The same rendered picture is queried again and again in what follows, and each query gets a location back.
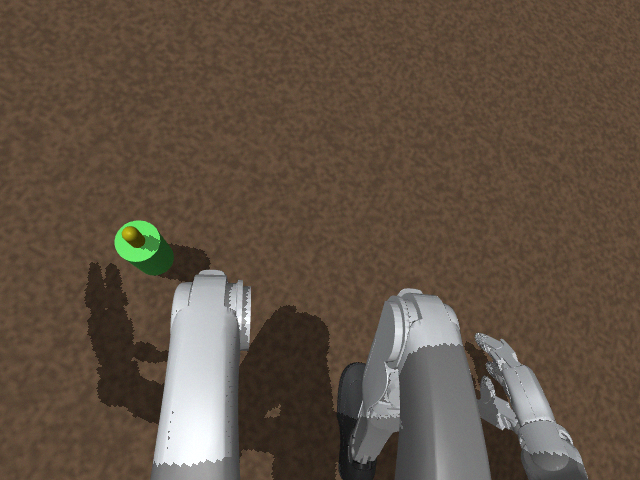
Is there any bottle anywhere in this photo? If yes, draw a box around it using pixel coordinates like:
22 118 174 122
115 220 174 276

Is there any right robot foot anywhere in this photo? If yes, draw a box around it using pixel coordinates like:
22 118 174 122
337 362 377 480

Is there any right robot arm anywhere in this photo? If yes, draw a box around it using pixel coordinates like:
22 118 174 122
518 421 589 480

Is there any right robot hand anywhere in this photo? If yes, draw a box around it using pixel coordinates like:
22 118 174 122
475 333 556 435

